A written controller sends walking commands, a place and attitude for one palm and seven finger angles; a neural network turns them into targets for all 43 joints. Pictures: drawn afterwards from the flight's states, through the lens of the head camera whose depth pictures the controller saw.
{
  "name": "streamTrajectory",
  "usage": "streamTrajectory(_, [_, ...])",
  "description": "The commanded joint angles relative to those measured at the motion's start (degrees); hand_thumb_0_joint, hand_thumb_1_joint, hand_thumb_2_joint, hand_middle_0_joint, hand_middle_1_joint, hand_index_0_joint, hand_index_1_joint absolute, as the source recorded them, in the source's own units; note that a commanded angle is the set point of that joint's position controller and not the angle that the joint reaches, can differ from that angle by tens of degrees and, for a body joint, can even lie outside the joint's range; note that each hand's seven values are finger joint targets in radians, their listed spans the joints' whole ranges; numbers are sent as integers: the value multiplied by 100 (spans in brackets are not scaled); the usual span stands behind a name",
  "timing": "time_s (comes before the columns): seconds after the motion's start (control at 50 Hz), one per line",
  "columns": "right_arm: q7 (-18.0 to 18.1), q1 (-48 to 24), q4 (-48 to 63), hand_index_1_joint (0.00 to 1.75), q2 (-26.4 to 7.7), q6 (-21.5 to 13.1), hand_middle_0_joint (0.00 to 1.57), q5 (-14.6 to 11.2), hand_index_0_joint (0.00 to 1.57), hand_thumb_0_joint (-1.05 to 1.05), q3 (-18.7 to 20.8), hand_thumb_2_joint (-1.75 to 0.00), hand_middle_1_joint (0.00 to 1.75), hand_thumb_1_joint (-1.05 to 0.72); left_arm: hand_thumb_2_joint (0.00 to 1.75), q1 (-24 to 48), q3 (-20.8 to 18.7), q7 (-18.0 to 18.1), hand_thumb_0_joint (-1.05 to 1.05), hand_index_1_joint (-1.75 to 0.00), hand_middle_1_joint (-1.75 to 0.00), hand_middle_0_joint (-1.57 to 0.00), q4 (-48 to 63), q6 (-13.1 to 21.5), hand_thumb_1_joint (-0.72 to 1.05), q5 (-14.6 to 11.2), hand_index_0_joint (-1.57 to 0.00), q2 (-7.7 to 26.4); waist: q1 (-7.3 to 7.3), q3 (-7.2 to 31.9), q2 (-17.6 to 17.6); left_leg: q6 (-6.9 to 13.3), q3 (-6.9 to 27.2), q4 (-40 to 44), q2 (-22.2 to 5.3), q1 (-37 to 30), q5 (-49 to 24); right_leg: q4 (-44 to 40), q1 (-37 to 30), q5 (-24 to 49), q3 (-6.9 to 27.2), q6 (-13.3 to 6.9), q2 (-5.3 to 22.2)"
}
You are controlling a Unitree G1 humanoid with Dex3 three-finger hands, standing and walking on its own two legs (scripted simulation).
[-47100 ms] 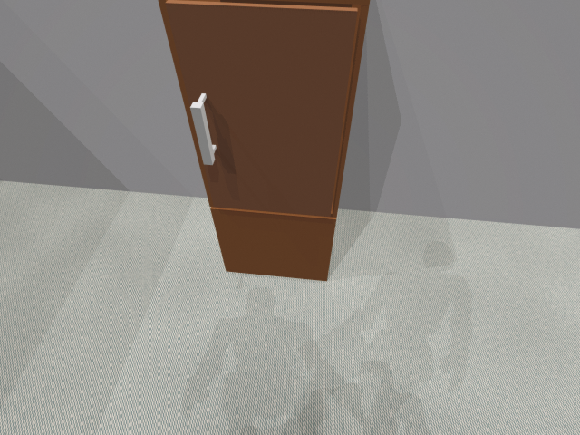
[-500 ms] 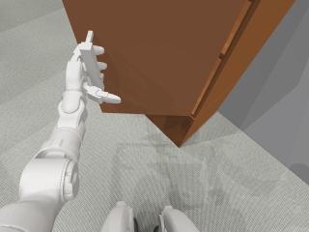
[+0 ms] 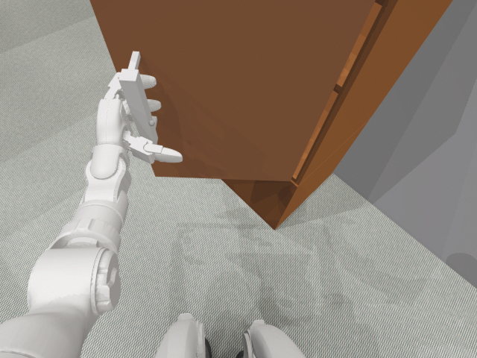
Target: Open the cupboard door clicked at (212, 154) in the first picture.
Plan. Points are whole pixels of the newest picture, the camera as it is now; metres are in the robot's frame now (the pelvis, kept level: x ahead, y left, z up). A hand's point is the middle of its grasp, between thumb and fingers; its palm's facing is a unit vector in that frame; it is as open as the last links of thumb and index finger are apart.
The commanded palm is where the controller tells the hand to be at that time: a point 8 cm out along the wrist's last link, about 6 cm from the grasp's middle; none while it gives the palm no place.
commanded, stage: close the thumb around the handle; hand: left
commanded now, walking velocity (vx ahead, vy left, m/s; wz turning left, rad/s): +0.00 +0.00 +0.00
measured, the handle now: (143, 103) +0.54 +0.13 +0.06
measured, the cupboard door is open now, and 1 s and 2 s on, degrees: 46 49 88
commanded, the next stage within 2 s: pull the door open along its arc in 0.64 s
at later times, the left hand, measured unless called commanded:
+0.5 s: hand (151, 123) +0.49 +0.11 +0.07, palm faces -0.03 -1.00 -0.01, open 6.5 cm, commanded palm +0.47 +0.16 +0.07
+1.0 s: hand (153, 133) +0.47 +0.11 +0.07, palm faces -0.02 -1.00 +0.00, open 5.8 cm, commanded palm +0.41 +0.16 +0.07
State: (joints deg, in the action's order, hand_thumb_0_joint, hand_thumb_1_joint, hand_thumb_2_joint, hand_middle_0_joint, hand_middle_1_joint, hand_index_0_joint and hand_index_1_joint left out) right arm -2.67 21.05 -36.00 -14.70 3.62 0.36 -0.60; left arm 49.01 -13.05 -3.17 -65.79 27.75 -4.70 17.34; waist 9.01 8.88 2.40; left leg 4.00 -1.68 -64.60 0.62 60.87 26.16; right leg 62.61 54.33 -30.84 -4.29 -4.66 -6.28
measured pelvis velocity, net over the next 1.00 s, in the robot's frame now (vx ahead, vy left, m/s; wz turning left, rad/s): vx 0.00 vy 0.01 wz -0.02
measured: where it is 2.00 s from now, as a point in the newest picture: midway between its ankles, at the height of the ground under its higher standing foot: outside the picture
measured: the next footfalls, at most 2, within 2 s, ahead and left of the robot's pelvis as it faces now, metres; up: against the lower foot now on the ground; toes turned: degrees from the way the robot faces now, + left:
none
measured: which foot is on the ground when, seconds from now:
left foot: down 0.00-1.00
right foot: down 0.00-1.00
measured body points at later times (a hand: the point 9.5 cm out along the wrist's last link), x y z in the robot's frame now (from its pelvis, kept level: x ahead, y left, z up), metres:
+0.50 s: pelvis +0.00 +0.01 +0.00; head +0.11 +0.02 +0.44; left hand +0.49 +0.17 +0.07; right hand +0.01 -0.25 -0.12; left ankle +0.04 +0.08 -0.65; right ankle -0.02 -0.07 -0.65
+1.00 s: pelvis +0.00 +0.01 +0.01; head +0.10 +0.01 +0.45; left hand +0.47 +0.16 +0.07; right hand +0.02 -0.25 -0.11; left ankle +0.04 +0.08 -0.65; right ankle -0.02 -0.07 -0.65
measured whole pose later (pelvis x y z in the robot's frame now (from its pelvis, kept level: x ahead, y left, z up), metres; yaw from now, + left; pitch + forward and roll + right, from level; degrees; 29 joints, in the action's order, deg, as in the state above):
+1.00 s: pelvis +0.00 +0.01 +0.01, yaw -1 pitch +21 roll -2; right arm -3.8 22.7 -34.8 -14.4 5.8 0.1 0.0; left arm 40.2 -11.5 -1.0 -56.7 26.6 -5.9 13.5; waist 7.8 9.7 2.7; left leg 4.7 -3.5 -62.6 0.4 57.5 26.1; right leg 61.1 51.7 -30.3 -2.2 -3.9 -6.4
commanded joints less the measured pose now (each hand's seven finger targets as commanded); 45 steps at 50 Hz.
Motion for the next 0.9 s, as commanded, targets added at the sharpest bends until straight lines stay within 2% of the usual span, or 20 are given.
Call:
streamTrajectory(0.0, [42, 871, 241, 30, -993, -76, 20, 17, 20, 0, 340, -90, 30, -90, 40, 2750, -41, 7, 0, -122, -122, -32, 1210, 404, -28, 10, -32, 907, 158, 2702, 318, -130, 646, 444, -81, -2737, -1970, -871, -409, 2316, 529, 329, 221])
streamTrajectory(0.02, [30, 866, 274, 30, -967, -68, 20, 12, 20, 0, 332, -90, 30, -90, 42, 2580, 49, -1, 0, -123, -123, -32, 1140, 350, -22, -17, -32, 744, 112, 2662, 347, -134, 623, 458, -65, -2709, -1955, -897, -455, 2307, 533, 324, 209])
streamTrajectory(0.04, [35, 858, 262, 30, -984, -54, 20, 7, 20, 0, 341, -90, 30, -90, 44, 2675, 45, 13, 0, -124, -124, -32, 1196, 337, -16, -22, -32, 761, 171, 2661, 299, -131, 643, 451, -86, -2745, -1951, -903, -392, 2286, 519, 329, 215])
streamTrajectory(0.06, [40, 877, 241, 30, -990, -46, 20, 5, 20, 0, 337, -90, 30, -90, 47, 2570, -36, 30, 0, -124, -124, -33, 998, 265, -11, -35, -33, 810, 169, 2492, 147, -115, 613, 449, -71, -2587, -1872, -944, -433, 2252, 526, 336, 204])
streamTrajectory(0.12, [57, 887, 292, 30, -991, -41, 20, 25, 20, 0, 320, -90, 30, -90, 54, 2585, -288, 56, 0, -126, -126, -34, 1187, 306, 6, -29, -34, 1118, 77, 2718, 156, -101, 575, 428, -53, -2489, -1991, -890, -691, 2461, 577, 347, 221])
streamTrajectory(0.16, [40, 883, 303, 30, -957, -26, 20, 21, 20, 0, 314, -90, 30, -90, 59, 2565, -102, 21, 0, -127, -127, -35, 1179, 303, 17, 6, -35, 924, 122, 2599, 155, -109, 572, 458, -55, -2480, -1971, -908, -691, 2474, 566, 349, 218])
streamTrajectory(0.22, [18, 877, 315, 30, -950, -31, 20, 20, 20, 0, 346, -90, 30, -90, 66, 2433, -66, 17, 0, -129, -129, -36, 1387, 398, 34, -27, -36, 808, 37, 2842, 319, -151, 628, 475, -80, -2857, -2234, -856, -596, 2554, 501, 313, 197])
streamTrajectory(0.28, [4, 922, 279, 30, -953, -15, 20, 15, 20, 0, 348, -90, 30, -90, 73, 2558, 123, 16, 0, -131, -131, -37, 1262, 373, 51, -32, -37, 589, 163, 2500, 339, -154, 677, 510, -96, -2921, -2170, -879, -294, 2360, 429, 301, 180])
streamTrajectory(0.36, [11, 884, 277, 30, -977, 2, 20, 27, 20, 0, 359, -90, 30, -90, 83, 2433, -36, 101, 0, -133, -133, -39, 1279, 365, 73, -37, -39, 732, 100, 2545, 139, -143, 643, 531, -88, -2801, -2038, -944, -450, 2314, 475, 320, 186])
streamTrajectory(0.42, [-2, 860, 269, 30, -957, -7, 20, 41, 20, 0, 362, -90, 30, -90, 90, 2490, 23, 116, 0, -135, -135, -40, 1394, 459, 90, -1, -40, 662, 79, 2640, 324, -172, 678, 531, -97, -2980, -2111, -899, -341, 2278, 442, 302, 189])
streamTrajectory(0.5, [13, 852, 242, 30, -990, 12, 20, 26, 20, 0, 353, -90, 30, -90, 90, 2511, -40, 139, 0, -135, -135, -40, 1201, 454, 90, 53, -40, 794, 80, 2440, 278, -180, 702, 561, -113, -2880, -1941, -900, -201, 2098, 436, 294, 188])
streamTrajectory(0.52, [14, 833, 253, 30, -980, 12, 20, 32, 20, 0, 352, -90, 30, -90, 90, 2499, 26, 149, 0, -135, -135, -40, 1122, 415, 90, 28, -40, 677, 142, 2374, 191, -160, 686, 560, -101, -2821, -1830, -942, -196, 2022, 438, 310, 189])
streamTrajectory(0.56, [33, 844, 272, 30, -1002, 7, 20, 30, 20, 0, 353, -90, 30, -90, 90, 2453, -162, 162, 0, -135, -135, -40, 1131, 403, 90, 13, -40, 888, 85, 2472, 46, -142, 657, 563, -84, -2690, -1783, -956, -418, 2048, 478, 315, 191])
streamTrajectory(0.6, [35, 830, 300, 30, -991, -1, 20, 36, 20, 0, 320, -90, 30, -90, 90, 2472, -213, 164, 0, -135, -135, -40, 1143, 420, 90, 44, -40, 993, 43, 2541, 159, -147, 642, 542, -72, -2629, -1843, -894, -461, 2128, 491, 312, 198])
streamTrajectory(0.64, [27, 821, 307, 30, -968, 2, 20, 32, 20, 0, 322, -90, 30, -90, 90, 2565, -8, 141, 0, -135, -135, -40, 1147, 417, 90, 64, -40, 769, 123, 2408, 149, -143, 649, 558, -75, -2647, -1761, -937, -383, 2042, 479, 318, 200])
streamTrajectory(0.68, [35, 845, 318, 30, -1001, -17, 20, 42, 20, 0, 337, -90, 30, -90, 90, 2555, -302, 161, 0, -135, -135, -40, 1265, 468, 90, 30, -40, 1084, 31, 2635, 288, -147, 649, 519, -75, -2719, -1888, -873, -446, 2144, 498, 297, 197])
streamTrajectory(0.7, [32, 823, 319, 30, -991, 2, 20, 28, 20, 0, 329, -90, 30, -90, 90, 2457, -214, 154, 0, -135, -135, -40, 1234, 460, 90, 73, -40, 1024, 12, 2656, 314, -174, 666, 548, -92, -2809, -1951, -859, -398, 2158, 471, 292, 197])
streamTrajectory(0.74, [12, 783, 325, 30, -944, -8, 20, 33, 20, 0, 335, -90, 30, -90, 90, 2598, 157, 140, 0, -135, -135, -40, 1258, 437, 90, 37, -40, 523, 145, 2486, 281, -180, 696, 571, -109, -2871, -1805, -917, -211, 1982, 431, 308, 193])
streamTrajectory(0.84, [-36, 742, 425, 30, -970, -1, 20, 28, 20, 0, 367, -90, 30, -90, 90, 1868, 34, 146, 0, -135, -135, -40, 1570, 447, 90, -25, -40, 570, -125, 2746, 324, -203, 654, 635, -102, -3041, -2019, -894, -461, 2146, 411, 273, 185])
streamTrajectory(0.88, [-56, 730, 520, 30, -954, 18, 20, 13, 20, 0, 373, -90, 30, -90, 90, 1464, 40, 120, 0, -135, -135, -40, 1717, 432, 90, -100, -40, 478, -190, 2804, 134, -182, 616, 648, -80, -3003, -2212, -892, -717, 2427, 426, 274, 166])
